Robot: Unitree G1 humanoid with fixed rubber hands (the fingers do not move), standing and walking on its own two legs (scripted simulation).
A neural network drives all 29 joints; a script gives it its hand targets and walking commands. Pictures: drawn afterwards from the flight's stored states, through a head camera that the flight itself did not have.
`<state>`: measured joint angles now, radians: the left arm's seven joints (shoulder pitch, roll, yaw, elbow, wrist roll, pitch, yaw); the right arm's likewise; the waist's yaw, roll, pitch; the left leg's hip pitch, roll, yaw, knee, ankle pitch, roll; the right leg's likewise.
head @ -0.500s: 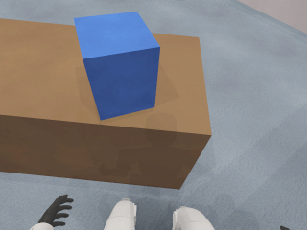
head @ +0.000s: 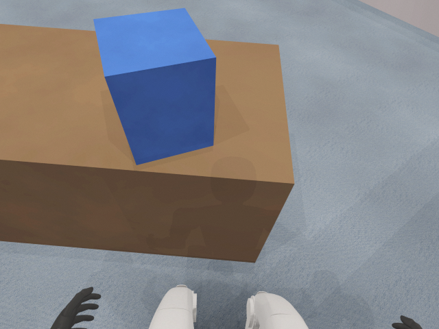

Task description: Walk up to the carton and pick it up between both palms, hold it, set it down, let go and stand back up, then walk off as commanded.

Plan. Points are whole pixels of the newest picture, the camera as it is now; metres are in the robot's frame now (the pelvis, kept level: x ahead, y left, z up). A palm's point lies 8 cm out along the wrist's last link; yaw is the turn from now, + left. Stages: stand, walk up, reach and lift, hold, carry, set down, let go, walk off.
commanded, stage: walk up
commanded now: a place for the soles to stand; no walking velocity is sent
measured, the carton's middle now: (159, 89) +0.60 +0.19 +0.06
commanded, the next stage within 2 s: none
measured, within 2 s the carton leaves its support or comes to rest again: neither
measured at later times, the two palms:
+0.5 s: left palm out of the picture +0.11 +0.30 -0.10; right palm out of the picture +0.10 -0.33 -0.07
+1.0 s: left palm (74, 320) +0.13 +0.29 -0.10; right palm out of the picture +0.11 -0.33 -0.07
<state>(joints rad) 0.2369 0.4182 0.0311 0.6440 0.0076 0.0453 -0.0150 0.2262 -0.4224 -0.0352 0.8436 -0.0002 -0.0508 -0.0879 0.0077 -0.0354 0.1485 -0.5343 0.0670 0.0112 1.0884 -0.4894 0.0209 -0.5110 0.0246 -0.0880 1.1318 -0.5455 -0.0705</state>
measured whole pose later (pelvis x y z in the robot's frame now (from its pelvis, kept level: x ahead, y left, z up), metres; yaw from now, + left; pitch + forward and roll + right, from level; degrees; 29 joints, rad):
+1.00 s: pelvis +0.01 -0.01 +0.00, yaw +0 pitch -3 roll -2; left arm 0.23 0.42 0.03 0.65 0.01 0.01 -0.01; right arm 0.20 -0.40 -0.04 0.84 0.00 -0.06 -0.07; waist 0.01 -0.04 0.11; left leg -0.56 0.08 -0.02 1.13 -0.52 0.00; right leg -0.51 0.03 -0.07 1.07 -0.53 -0.04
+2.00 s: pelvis +0.07 +0.18 +0.01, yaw -2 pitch -7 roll -3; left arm 0.25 0.42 0.03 0.80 0.01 -0.08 0.08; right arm 0.16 -0.40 -0.06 0.84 0.00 0.02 0.06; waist 0.01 0.11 0.18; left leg -0.43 0.01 0.14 0.99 -0.46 0.11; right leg -0.54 -0.10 -0.01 1.39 -0.44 0.02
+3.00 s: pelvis +0.16 +0.22 +0.01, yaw -3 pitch -1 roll -2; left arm 0.18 0.42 0.03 0.82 0.01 -0.05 0.02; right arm 0.21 -0.36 -0.08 0.86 0.00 -0.05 -0.01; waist 0.01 -0.03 0.09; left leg -0.48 0.00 -0.08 1.02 -0.49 -0.02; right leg -0.49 -0.07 -0.02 0.96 -0.44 0.02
